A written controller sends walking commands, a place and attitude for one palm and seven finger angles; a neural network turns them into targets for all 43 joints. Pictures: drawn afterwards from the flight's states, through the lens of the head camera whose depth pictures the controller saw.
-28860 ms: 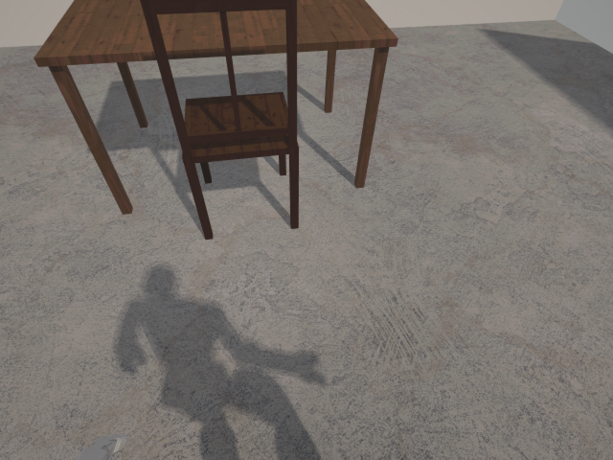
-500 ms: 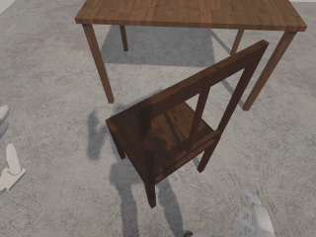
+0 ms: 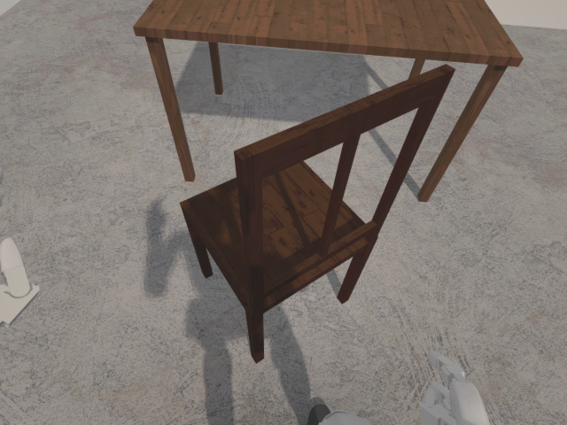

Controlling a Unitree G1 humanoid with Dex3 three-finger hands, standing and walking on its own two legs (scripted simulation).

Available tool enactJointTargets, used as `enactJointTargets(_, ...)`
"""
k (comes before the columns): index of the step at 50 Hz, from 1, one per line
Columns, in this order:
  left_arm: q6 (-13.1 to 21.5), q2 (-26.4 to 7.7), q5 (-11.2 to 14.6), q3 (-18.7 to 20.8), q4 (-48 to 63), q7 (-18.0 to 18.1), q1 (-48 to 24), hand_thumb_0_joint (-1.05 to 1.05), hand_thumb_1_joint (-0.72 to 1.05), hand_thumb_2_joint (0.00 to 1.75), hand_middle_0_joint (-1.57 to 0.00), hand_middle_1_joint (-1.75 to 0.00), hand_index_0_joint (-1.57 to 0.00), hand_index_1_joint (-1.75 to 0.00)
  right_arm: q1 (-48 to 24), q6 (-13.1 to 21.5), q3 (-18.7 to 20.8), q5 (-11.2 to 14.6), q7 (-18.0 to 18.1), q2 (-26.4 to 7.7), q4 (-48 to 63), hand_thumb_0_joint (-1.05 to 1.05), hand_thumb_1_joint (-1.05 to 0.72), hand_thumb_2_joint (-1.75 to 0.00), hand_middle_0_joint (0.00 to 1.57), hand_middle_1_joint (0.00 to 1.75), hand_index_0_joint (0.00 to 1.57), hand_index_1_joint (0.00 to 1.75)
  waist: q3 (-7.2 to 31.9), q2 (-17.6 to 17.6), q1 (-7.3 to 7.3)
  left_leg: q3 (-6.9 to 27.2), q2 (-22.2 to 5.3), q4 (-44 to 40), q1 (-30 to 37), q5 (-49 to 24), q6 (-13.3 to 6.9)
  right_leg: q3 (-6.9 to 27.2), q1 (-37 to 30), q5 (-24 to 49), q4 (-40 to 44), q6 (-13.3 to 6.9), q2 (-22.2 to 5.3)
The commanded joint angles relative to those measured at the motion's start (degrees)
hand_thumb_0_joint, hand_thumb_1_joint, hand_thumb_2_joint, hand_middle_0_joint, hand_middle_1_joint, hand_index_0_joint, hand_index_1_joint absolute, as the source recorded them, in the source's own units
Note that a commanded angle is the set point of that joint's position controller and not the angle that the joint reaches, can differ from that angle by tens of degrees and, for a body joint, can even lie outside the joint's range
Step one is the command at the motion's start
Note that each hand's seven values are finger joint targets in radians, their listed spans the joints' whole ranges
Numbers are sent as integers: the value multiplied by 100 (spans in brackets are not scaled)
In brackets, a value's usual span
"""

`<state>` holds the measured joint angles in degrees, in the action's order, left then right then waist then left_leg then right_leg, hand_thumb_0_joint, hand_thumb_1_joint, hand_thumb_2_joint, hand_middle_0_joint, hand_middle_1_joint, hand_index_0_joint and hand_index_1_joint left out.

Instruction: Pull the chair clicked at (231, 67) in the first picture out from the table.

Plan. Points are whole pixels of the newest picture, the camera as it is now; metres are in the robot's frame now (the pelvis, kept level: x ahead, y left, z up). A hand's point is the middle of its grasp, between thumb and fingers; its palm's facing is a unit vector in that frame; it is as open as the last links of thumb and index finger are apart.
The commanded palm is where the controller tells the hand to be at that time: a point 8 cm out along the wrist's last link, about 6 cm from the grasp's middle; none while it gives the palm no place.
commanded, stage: step back with the hand held close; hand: left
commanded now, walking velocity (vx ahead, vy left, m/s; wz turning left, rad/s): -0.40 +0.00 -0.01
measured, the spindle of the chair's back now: (334, 206) +0.51 -0.08 -0.05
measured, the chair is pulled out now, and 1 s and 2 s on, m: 0.48 0.48 0.48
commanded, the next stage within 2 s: stop stepping back and stand still in 0.98 s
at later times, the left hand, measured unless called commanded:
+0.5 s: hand out of the picture +0.19 +0.27 +0.18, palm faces +0.45 -0.73 -0.52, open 7.4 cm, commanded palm +0.12 +0.31 +0.19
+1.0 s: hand out of the picture +0.11 +0.23 +0.18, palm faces +0.36 -0.76 -0.54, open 7.4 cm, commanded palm +0.05 +0.27 +0.19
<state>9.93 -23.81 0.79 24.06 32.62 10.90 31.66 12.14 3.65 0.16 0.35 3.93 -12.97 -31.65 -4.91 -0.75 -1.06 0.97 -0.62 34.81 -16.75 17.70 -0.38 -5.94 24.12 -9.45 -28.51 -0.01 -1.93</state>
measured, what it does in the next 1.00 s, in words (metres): walks backwards: right foot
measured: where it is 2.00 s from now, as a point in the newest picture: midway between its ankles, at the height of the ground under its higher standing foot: outside the picture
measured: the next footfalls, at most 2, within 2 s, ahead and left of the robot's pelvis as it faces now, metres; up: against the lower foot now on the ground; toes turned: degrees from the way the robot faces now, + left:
right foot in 0.48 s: -0.02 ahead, -0.13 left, +0.00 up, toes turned -2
left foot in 1.38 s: -0.25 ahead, +0.07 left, +0.00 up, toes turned +5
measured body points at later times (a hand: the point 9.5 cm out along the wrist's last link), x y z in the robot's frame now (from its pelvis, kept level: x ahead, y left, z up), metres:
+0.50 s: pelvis -0.01 +0.00 +0.00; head +0.03 +0.03 +0.45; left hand +0.16 +0.31 +0.21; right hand +0.16 -0.23 -0.08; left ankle +0.00 +0.12 -0.73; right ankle -0.03 -0.13 -0.72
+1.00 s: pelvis -0.10 -0.02 +0.00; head -0.06 -0.02 +0.45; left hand +0.09 +0.27 +0.21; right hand +0.08 -0.28 -0.07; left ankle -0.03 +0.13 -0.73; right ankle -0.07 -0.12 -0.72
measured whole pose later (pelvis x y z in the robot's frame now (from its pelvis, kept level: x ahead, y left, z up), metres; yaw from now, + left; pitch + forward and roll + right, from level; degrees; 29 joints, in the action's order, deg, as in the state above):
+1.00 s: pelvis -0.10 -0.02 +0.00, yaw -2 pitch +0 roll +2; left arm 14.9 -27.2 2.8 28.3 32.0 8.8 34.2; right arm 8.2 6.9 3.5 -0.2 4.2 -11.2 -35.3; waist -4.5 -3.4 -0.3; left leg -1.9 -2.5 28.7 -19.0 9.5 2.7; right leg -0.8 21.2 -24.2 -40.4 0.2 -0.6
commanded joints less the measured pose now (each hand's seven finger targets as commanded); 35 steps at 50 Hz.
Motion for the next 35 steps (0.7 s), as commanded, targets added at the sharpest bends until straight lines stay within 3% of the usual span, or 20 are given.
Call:
enactJointTargets(1, 434, -1084, 20, 1153, 1326, 166, 366, 0, 90, 90, -20, -30, -20, -30, -482, 374, 401, 49, 7, -655, 913, 0, -90, -90, 20, 30, 20, 30, 1192, 723, 171, 608, -775, -1263, -2041, 437, -337, 804, -2640, 492, -494, 37, -342)
enactJointTargets(3, 462, -1038, 20, 1149, 1056, 152, 303, 0, 90, 90, -20, -30, -20, -30, -434, 421, 420, 14, 24, -646, 833, 0, -90, -90, 20, 30, 20, 30, 1088, 532, 124, 541, -649, -1173, -2096, 620, -280, 955, -2494, 662, -439, -28, -441)
enactJointTargets(5, 548, -957, -51, 1156, 808, 157, 97, 0, 90, 90, -20, -30, -20, -30, -399, 491, 448, 8, 31, -719, 778, 0, -90, -90, 20, 30, 20, 30, 797, 823, 107, 618, -731, -1386, -2892, 2002, -435, 1116, -2668, -146, -659, -10, -373)
enactJointTargets(7, 532, -884, -103, 1040, 460, 169, -156, 0, 90, 90, -20, -30, -20, -30, -339, 508, 494, 32, 47, -700, 695, 0, -90, -90, 20, 30, 20, 30, 344, 312, 98, 625, -637, -1155, -3152, 2226, -419, 1400, -2367, -689, -409, -67, -405)
enactJointTargets(10, 491, -873, -44, 745, 419, 147, -469, 0, 90, 90, -20, -30, -20, -30, -272, 488, 470, -8, -23, -675, 564, 0, -90, -90, 20, 30, 20, 30, 511, -1021, 60, 248, -137, 127, -1354, 1426, -167, 2077, -704, -1906, 1244, -358, -1099)
enactJointTargets(13, 469, -1006, -22, 684, 703, 178, -559, 0, 90, 90, -20, -30, -20, -30, -331, 430, 390, -48, -56, -600, 461, 0, -90, -90, 20, 30, 20, 30, 948, -1125, 5, -25, -17, 485, -273, 900, -139, 1773, -299, -1989, 1653, -436, -1447)
enactJointTargets(14, 463, -1025, -1, 700, 824, 177, -431, 0, 90, 90, -20, -30, -20, -30, -363, 382, 368, -43, -58, -613, 478, 0, -90, -90, 20, 30, 20, 30, 1032, -973, 8, 44, -53, 74, -229, 839, -166, 1547, -399, -1838, 1486, -359, -1307)
enactJointTargets(16, 532, -1118, 22, 857, 1264, 170, -160, 0, 90, 90, -20, -30, -20, -30, -449, 328, 381, -43, -39, -695, 555, 0, -90, -90, 20, 30, 20, 30, 1062, 74, 44, 583, -421, -1061, -631, 1082, -329, 1076, -703, -1657, 669, -108, -730)
enactJointTargets(17, 596, -1250, -30, 1060, 1459, 191, -86, 0, 90, 90, -20, -30, -20, -30, -592, 352, 395, -64, -10, -770, 600, 0, -90, -90, 20, 30, 20, 30, 939, 1182, 72, 1004, -865, -1641, -1245, 1247, -499, 844, -989, -1410, -244, -19, -367)
enactJointTargets(18, 680, -1092, -115, 1093, 1607, 179, -67, 0, 90, 90, -20, -30, -20, -30, -643, 428, 378, -76, -6, -735, 672, 0, -90, -90, 20, 30, 20, 30, 920, 2031, 71, 1438, -1462, -2170, -2374, 1490, -744, 483, -1919, -769, -1578, 96, 81)
enactJointTargets(19, 713, -1136, -150, 1209, 1686, 162, -159, 0, 90, 90, -20, -30, -20, -30, -693, 524, 436, -68, 4, -632, 694, 0, -90, -90, 20, 30, 20, 30, 882, 2083, 102, 1449, -1758, -2180, -2974, 1046, -839, 496, -2352, -461, -2284, 131, 212)
enactJointTargets(22, 759, -1213, 2, 1317, 1749, 68, 94, 0, 90, 90, -20, -30, -20, -30, -540, 727, 561, -46, -45, -627, 567, 0, -90, -90, 20, 30, 20, 30, 1239, 963, 132, 843, -1458, -1050, -1291, -1932, -468, 582, -1557, -183, -1565, 24, 146)
enactJointTargets(25, 930, -838, 74, 1072, 1170, -29, 301, 0, 90, 90, -20, -30, -20, -30, -354, 840, 526, -143, -85, -553, 93, 0, -90, -90, 20, 30, 20, 30, 1061, 1464, 68, 856, -1405, -801, 1057, -4469, -407, 309, -118, -1144, -230, 1, 183)
enactJointTargets(26, 967, -779, 61, 913, 1128, -54, 127, 0, 90, 90, -20, -30, -20, -30, -328, 842, 489, -197, -131, -615, 19, 0, -90, -90, 20, 30, 20, 30, 1102, 1710, 22, 908, -1446, -705, 1386, -5112, -361, 376, -101, -894, 95, -31, 200)
enactJointTargets(28, 1005, -683, 4, 642, 998, -106, -237, 0, 90, 90, -20, -30, -20, -30, -432, 806, 453, -258, -194, -640, -68, 0, -90, -90, 20, 30, 20, 30, 1235, 1690, 24, 805, -1438, -442, 1790, -5591, -235, 477, -293, -239, 787, -56, 147)
enactJointTargets(30, 948, -754, -20, 577, 1023, -115, -304, 0, 90, 90, -20, -30, -20, -30, -538, 649, 455, -195, -198, -668, 68, 0, -90, -90, 20, 30, 20, 30, 1719, 1001, 79, 381, -1159, -63, 1555, -5100, -96, 489, -1167, 1762, 934, -26, 31)
enactJointTargets(32, 868, -1025, 63, 799, 1050, -153, 18, 0, 90, 90, -20, -30, -20, -30, -618, 508, 562, -36, -157, -645, 339, 0, -90, -90, 20, 30, 20, 30, 2243, -398, 80, -200, -678, 297, 824, -3505, 82, 787, -1988, 3958, 431, -151, -541)
enactJointTargets(33, 830, -1017, 152, 867, 933, -171, 316, 0, 90, 90, -20, -30, -20, -30, -623, 424, 549, 21, -136, -538, 504, 0, -90, -90, 20, 30, 20, 30, 2250, -931, 75, -368, -398, 568, 113, -2027, 175, 1169, -2284, 4840, 213, -387, -1063)
enactJointTargets(34, 807, -1183, 185, 1069, 949, -152, 479, 0, 90, 90, -20, -30, -20, -30, -742, 361, 516, 68, -116, -478, 620, 0, -90, -90, 20, 30, 20, 30, 2166, -1126, 146, -259, -165, 882, -681, -167, 199, 1453, -2604, 5501, 183, -599, -1489)
enactJointTargets(35, 765, -1313, 220, 1259, 996, -116, 672, 0, 90, 90, -20, -30, -20, -30, -828, 301, 457, 99, -94, -408, 708, 0, -90, -90, 20, 30, 20, 30, 2172, -1173, 202, -20, -89, 1166, -1195, 876, 164, 1529, -2824, 5592, 242, -696, -1779)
